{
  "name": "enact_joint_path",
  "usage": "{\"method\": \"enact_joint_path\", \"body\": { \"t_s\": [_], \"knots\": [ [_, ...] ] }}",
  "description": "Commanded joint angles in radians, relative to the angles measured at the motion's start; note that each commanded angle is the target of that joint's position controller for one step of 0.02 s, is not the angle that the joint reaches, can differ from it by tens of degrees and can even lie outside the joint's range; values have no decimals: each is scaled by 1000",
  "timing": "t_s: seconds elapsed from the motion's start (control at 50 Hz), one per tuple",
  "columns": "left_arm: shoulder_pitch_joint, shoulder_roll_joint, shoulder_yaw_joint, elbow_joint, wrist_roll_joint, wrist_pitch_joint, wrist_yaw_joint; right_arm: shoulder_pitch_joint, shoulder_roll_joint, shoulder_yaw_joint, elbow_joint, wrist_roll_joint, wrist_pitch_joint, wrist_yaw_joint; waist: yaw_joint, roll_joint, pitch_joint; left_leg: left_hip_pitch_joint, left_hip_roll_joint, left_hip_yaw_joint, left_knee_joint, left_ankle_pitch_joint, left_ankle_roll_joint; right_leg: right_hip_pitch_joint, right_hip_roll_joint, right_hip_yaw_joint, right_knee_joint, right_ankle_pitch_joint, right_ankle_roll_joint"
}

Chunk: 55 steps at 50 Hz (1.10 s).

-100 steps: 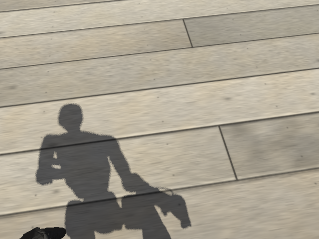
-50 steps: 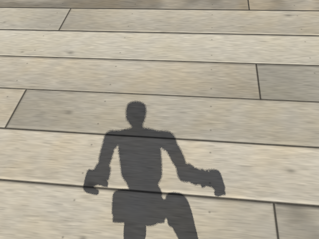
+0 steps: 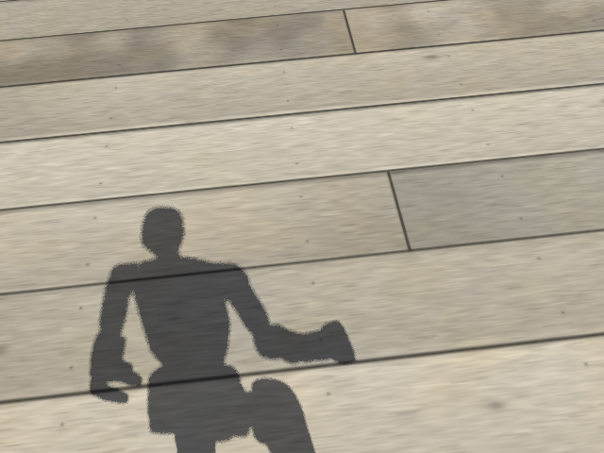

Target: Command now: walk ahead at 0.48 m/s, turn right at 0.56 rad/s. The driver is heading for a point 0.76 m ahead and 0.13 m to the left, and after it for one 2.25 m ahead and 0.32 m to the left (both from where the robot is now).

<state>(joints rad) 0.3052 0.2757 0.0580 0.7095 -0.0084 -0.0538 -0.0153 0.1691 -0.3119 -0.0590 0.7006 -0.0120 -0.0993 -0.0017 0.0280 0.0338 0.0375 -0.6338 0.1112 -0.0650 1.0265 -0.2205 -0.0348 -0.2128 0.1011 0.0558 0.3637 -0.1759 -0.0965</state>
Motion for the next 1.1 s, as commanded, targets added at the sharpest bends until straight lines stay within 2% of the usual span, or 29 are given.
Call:
{"method": "enact_joint_path", "body": {
  "t_s": [0.02, 0.08, 0.16, 0.22, 0.26, 0.28, 0.3, 0.32, 0.34, 0.36, 0.38, 0.4, 0.46, 0.52, 0.58, 0.68, 0.72, 0.74, 0.76, 0.78, 0.8, 0.82, 0.84, 0.86, 0.88, 0.92, 0.98, 1.04, 1.1],
  "knots": [
    [-37, 174, 46, -67, -6, -20, 21, -37, -58, -13, -69, -8, 0, -3, -18, -85, -12, 4, -23, 19, -191, 177, -36, -48, -207, 185, -172, 182, -167],
    [7, 178, 47, -43, -13, -13, 29, -143, -29, 3, -86, 5, -12, 12, 29, -110, -11, 88, -73, 40, -416, 343, -40, -55, -185, 155, -156, 115, -127],
    [73, 170, 42, 2, -12, -13, 28, -193, -58, -1, -94, 20, -27, 38, 60, -125, 0, 65, -64, 26, -509, 365, 15, 106, -271, 193, -105, 127, -114],
    [72, 184, 48, 20, -4, -1, 29, -158, -86, -11, -96, 23, -26, 45, 31, -140, -2, 63, -79, 49, -526, 198, 82, 242, -320, 186, -30, 353, -86],
    [45, 178, 42, 13, 3, 9, 31, 38, -136, -40, -47, 19, -24, 40, -76, -123, -136, 338, -133, 97, -542, 192, 144, 238, -250, 102, 229, 694, -46],
    [57, 144, 23, -7, 21, 12, 38, 197, -186, -49, -25, 12, -21, 38, -132, -31, -283, 621, 9, -97, -515, 239, 210, 83, -194, 58, 507, 498, -14],
    [198, 61, 1, -19, 13, -5, 31, 259, -266, -72, -1, 14, -16, 47, -63, 268, -380, 960, 215, -601, -613, 22, 391, -326, -10, 2, 879, -158, 80],
    [143, 123, 2, -22, 8, -24, 24, 260, -167, -48, -1, 44, -13, 52, -96, 210, -362, 995, 219, -767, -731, -185, 376, -479, -35, 92, 964, -345, 79],
    [16, 172, 15, -51, -16, -40, 15, 196, -121, -35, -17, 39, -8, 44, -115, 115, -211, 882, 197, -626, -741, -177, 332, -543, -88, 95, 973, -266, 70],
    [-65, 159, 8, -71, -9, -54, 13, 155, -118, -32, -31, 23, 1, 39, -109, 3, -141, 759, 153, -523, -750, -81, 307, -524, -119, 73, 925, -207, 62],
    [-106, 150, 10, -86, 10, -64, 12, 128, -110, -28, -35, 18, 6, 37, -85, -37, -75, 660, 121, -454, -765, 43, 308, -517, -143, 60, 848, -170, 68],
    [-98, 144, 13, -90, 23, -65, 12, 118, -96, -22, -39, 11, 5, 31, -56, -17, -78, 612, 88, -403, -778, 131, 301, -463, -165, 62, 783, -134, 73],
    [-76, 110, 6, -87, 29, -53, 14, 120, -99, -23, -36, 24, 10, 19, -27, 33, -69, 537, 51, -324, -808, 262, 317, -423, -168, 30, 643, -129, 118],
    [-175, 79, -8, -111, 27, -46, 18, 149, -137, -36, -20, 31, 19, -1, -50, 26, -35, 456, 17, -256, -822, 285, 300, -406, -149, 9, 444, 8, 157],
    [-283, 63, -14, -128, 19, -55, 11, 191, -144, -39, 0, 37, 34, -13, -90, 43, -28, 399, -27, -221, -803, 252, 253, -310, -105, 2, 253, 210, 168],
    [-362, 98, 4, -148, 3, -72, -3, 244, -134, -41, 22, 45, 56, -22, -100, 62, -30, 486, 8, -334, -712, 165, 221, -238, -75, 40, 117, 204, 141],
    [-309, 123, 18, -136, -1, -79, -2, 221, -137, -46, 17, 42, 63, -24, -62, 89, -37, 512, 20, -373, -650, 204, 204, -164, -80, 37, 85, 134, 108],
    [-227, 143, 32, -116, 2, -83, 3, 203, -120, -41, 9, 40, 65, -22, -15, 87, -76, 495, -13, -356, -575, 261, 181, -41, -87, 23, 42, 139, 79],
    [-97, 180, 47, -99, 16, -86, 11, 186, -77, -25, -10, 30, 62, -16, 49, 49, -191, 417, -59, -305, -379, 238, 151, 186, -188, 96, 71, 119, 23],
    [37, 259, 68, -83, 32, -77, 19, 276, -10, -4, -29, 32, 55, -16, 53, -148, -351, 144, -188, -170, -56, -54, 82, 544, -407, 408, 71, 17, -100],
    [76, 239, 67, -52, 10, -63, 9, 340, -32, 3, -44, 48, 49, -17, 29, -357, -386, -75, -182, -117, 150, -385, 60, 614, -535, 734, -21, -212, -182],
    [22, 156, 47, -67, 2, -58, 9, 283, -120, -20, -26, 55, 52, -17, 42, -216, -236, -144, -118, -130, 235, -312, 51, 486, -499, 656, -57, -327, -146],
    [-23, 122, 36, -71, 6, -51, 12, 197, -139, -27, -39, 46, 58, -16, 45, -135, -128, -142, -87, -92, 245, -228, 43, 359, -453, 501, -72, -257, -108],
    [-62, 103, 28, -64, 11, -48, 11, 153, -125, -28, -51, 36, 61, -14, 26, -99, -56, -121, -59, -76, 211, -171, 37, 245, -409, 391, -102, -142, -94],
    [-86, 85, 22, -56, 17, -49, 11, 136, -112, -32, -58, 31, 64, -10, 5, -114, -25, -94, -31, -73, 175, -131, 36, 174, -375, 309, -128, -63, -84],
    [-110, 84, 23, -43, 20, -56, 10, 139, -71, -26, -66, 39, 75, -2, -18, -142, 0, -40, -11, -46, 140, -98, 26, 84, -343, 189, -170, 90, -85],
    [-132, 131, 38, -16, 18, -59, 14, 103, -43, -19, -98, 24, 85, -3, -38, -121, -2, -37, -13, -14, 17, -45, -8, 64, -347, 37, -155, 506, -110],
    [-136, 154, 42, 6, 9, -40, 24, 48, -18, -5, -111, 19, 76, 14, -17, -108, -39, 65, -30, 32, -192, 145, -4, 51, -306, -84, -140, 585, -91],
    [-69, 168, 37, 56, -7, -28, 20, -36, 0, 4, -134, 16, 61, 32, 11, -95, -65, 168, -72, 41, -375, 229, 26, 87, -303, -85, -109, 580, -83]
  ]
}}
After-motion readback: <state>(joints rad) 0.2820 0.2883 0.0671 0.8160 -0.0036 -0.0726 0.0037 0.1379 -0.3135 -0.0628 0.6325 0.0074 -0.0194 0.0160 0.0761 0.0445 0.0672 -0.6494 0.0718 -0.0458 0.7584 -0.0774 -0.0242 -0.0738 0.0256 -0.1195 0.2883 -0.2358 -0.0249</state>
